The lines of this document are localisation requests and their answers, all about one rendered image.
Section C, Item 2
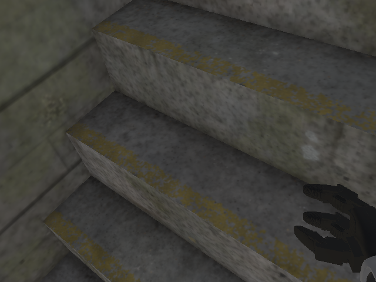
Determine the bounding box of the right robot hand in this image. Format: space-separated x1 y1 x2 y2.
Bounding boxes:
294 184 376 273

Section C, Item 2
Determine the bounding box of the robot right forearm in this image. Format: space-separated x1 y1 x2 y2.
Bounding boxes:
360 256 376 282

